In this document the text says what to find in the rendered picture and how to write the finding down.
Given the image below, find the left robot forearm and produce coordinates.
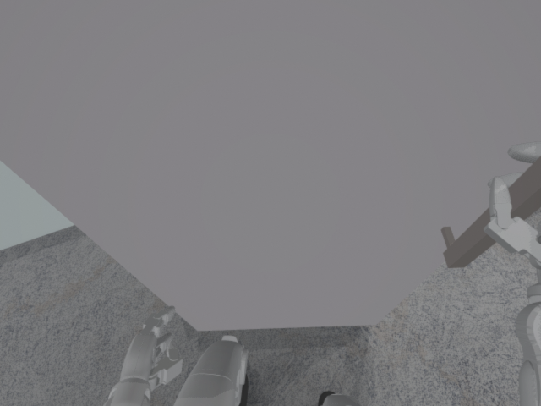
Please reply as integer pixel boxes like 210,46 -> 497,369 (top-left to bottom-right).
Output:
103,378 -> 151,406

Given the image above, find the fridge door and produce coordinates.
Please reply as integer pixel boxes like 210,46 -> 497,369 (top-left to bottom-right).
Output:
0,0 -> 541,331

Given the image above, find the right robot forearm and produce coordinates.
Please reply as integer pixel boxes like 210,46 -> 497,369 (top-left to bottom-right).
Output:
516,283 -> 541,406

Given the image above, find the robot left shin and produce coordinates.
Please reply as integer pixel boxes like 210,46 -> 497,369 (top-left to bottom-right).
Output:
222,335 -> 243,406

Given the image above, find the right robot hand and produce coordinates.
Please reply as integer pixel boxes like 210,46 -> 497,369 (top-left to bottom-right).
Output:
484,141 -> 541,283

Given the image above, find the robot left thigh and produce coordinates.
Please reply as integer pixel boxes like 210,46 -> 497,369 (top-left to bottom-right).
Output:
173,340 -> 248,406

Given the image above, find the handle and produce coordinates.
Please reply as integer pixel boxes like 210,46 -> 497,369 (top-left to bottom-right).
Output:
441,157 -> 541,268

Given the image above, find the left robot hand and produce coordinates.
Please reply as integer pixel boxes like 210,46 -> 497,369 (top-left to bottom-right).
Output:
120,306 -> 183,391

